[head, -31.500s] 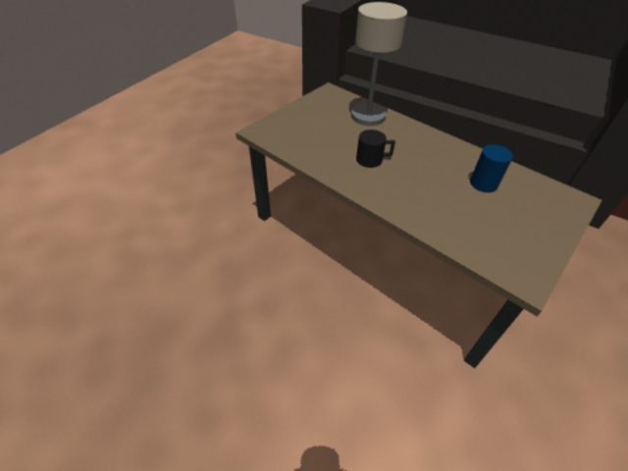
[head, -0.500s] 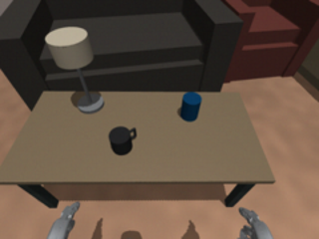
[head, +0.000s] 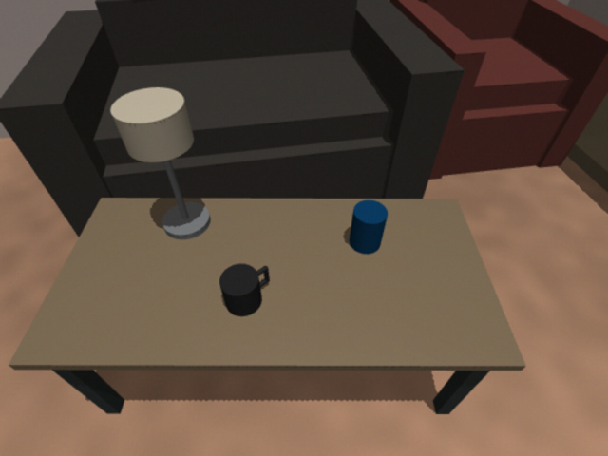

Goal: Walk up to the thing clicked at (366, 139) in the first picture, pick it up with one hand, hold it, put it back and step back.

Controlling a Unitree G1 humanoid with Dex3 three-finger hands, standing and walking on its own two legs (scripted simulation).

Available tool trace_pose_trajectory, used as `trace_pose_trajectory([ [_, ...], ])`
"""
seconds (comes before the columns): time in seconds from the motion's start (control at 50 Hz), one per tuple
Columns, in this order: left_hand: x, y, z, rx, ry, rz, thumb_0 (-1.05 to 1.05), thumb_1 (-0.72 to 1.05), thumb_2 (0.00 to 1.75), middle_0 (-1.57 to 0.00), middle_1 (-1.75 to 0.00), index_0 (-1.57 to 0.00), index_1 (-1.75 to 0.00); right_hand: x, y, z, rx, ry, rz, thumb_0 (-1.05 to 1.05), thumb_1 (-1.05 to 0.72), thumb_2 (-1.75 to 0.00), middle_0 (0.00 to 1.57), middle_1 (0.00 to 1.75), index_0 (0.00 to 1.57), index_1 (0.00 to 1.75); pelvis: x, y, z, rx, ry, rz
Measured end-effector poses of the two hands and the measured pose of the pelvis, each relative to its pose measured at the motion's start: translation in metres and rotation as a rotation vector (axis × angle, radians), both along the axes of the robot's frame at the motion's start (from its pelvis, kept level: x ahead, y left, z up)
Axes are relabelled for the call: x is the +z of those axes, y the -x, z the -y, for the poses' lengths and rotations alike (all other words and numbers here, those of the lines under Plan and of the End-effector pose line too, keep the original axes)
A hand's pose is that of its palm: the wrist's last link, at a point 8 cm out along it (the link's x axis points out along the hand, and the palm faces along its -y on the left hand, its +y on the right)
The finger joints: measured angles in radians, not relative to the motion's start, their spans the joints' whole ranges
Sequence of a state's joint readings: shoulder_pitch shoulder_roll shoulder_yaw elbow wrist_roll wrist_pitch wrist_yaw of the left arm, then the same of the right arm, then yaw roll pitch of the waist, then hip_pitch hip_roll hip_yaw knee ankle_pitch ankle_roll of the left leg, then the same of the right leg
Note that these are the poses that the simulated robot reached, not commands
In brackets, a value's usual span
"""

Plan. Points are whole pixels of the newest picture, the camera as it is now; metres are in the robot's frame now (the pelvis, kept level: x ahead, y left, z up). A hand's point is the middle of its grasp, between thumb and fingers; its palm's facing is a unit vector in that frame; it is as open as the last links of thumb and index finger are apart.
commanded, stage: stand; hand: left
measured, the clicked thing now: (247, 286) +0.56 +0.14 -0.28
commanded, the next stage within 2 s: step back in 1.80 s
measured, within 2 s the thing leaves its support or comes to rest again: neither
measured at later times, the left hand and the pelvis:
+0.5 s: hand out of the picture +0.04 +0.24 -0.15, palm faces -0.01 -0.94 -0.35, open 7.4 cm; pelvis -0.01 -0.01 +0.01, yaw +0 degrees
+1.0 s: hand out of the picture +0.07 +0.23 -0.14, palm faces -0.02 -0.94 -0.34, open 7.4 cm; pelvis +0.00 -0.01 +0.01, yaw +0 degrees
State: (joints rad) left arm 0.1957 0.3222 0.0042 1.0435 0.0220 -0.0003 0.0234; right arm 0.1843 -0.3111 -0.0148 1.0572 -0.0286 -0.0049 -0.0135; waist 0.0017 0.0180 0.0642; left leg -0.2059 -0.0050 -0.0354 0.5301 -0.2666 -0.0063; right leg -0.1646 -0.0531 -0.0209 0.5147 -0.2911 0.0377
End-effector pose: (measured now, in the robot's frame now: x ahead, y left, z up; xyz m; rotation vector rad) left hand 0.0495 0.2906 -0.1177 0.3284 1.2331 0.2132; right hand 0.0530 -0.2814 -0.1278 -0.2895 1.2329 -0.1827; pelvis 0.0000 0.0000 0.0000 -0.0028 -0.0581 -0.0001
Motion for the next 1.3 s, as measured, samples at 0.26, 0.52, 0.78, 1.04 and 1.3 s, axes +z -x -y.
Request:
trace_pose_trajectory([
  [0.26,0.006,0.01,0.005,0.012,0.012,-0.023,0.01,0.91,0.89,-0.2,-0.3,-0.2,-0.3,0.006,0.004,0.006,-0.011,-0.009,-0.008,0.01,-0.9,-0.9,0.2,0.3,0.2,0.3,0.008,0.009,0.004,0.007,-0.001,0.015],
  [0.52,0.007,0.014,0.007,0.027,0.01,-0.057,0.01,0.91,0.89,-0.2,-0.3,-0.2,-0.3,0.008,0.01,0.017,-0.017,0.006,-0.041,0.01,-0.91,-0.9,0.2,0.3,0.2,0.3,0.011,0.007,0.008,0.003,-0.003,0.011],
  [0.78,0.009,-0.004,0.013,0.014,0.014,-0.032,0.01,0.91,0.89,-0.2,-0.3,-0.2,-0.3,0.009,-0.001,0.02,-0.012,0.002,-0.026,0.01,-0.91,-0.9,0.2,0.3,0.2,0.3,0.012,0.002,0.012,-0.001,-0.003,0.004],
  [1.04,0.011,-0.015,0.014,0.004,0.014,-0.024,0.0,0.91,0.89,-0.2,-0.3,-0.2,-0.3,0.012,-0.005,0.026,-0.016,0.01,-0.028,0.01,-0.91,-0.9,0.2,0.3,0.2,0.3,0.012,-0.002,0.015,-0.004,-0.004,-0.006],
  [1.3,0.012,-0.022,0.015,0.002,0.013,-0.024,0.01,0.91,0.89,-0.2,-0.3,-0.2,-0.3,0.012,-0.009,0.03,-0.016,0.013,-0.03,0.01,-0.91,-0.9,0.2,0.3,0.2,0.3,0.013,-0.006,0.018,-0.007,-0.005,-0.009],
])
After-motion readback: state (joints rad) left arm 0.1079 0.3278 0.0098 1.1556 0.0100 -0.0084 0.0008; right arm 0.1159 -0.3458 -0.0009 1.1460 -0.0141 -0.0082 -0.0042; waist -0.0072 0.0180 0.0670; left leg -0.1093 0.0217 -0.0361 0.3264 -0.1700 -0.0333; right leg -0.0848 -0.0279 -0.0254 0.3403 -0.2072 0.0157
